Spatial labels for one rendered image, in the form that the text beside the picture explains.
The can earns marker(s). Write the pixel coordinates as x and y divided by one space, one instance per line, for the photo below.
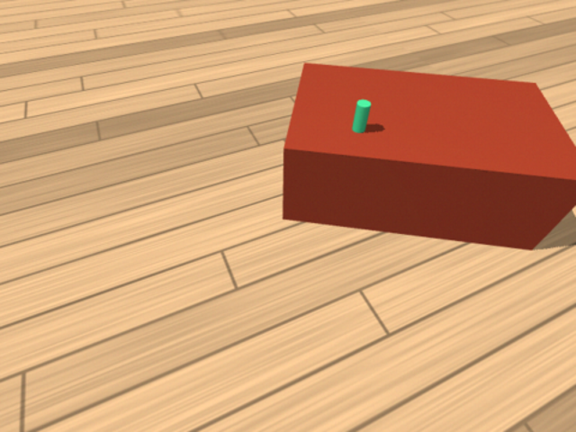
361 116

